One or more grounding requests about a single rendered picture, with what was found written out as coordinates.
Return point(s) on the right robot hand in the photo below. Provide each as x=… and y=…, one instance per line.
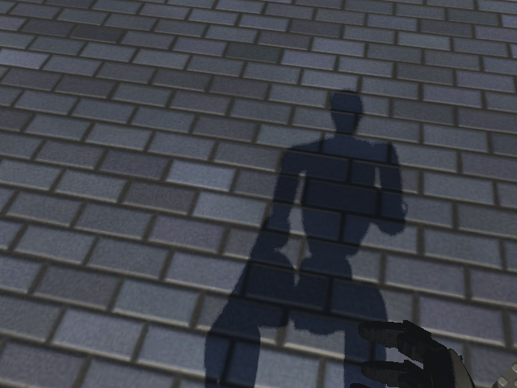
x=442, y=367

